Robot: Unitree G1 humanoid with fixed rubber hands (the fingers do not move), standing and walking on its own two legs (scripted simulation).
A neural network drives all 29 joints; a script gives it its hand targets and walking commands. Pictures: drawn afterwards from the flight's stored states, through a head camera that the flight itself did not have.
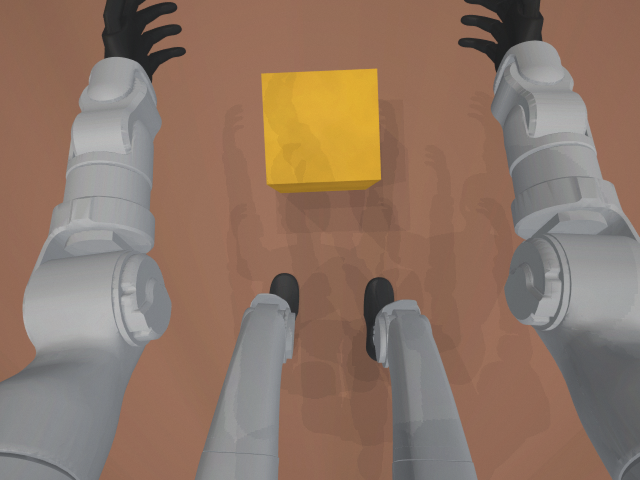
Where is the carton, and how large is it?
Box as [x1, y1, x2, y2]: [261, 69, 380, 192]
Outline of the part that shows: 376,69 261,74 266,180 268,185 280,192 365,189 380,179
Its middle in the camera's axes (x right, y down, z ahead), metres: +0.00 -0.20 +0.83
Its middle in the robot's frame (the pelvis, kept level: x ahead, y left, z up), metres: +0.53 +0.04 -0.53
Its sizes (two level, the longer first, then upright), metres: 0.210 0.200 0.250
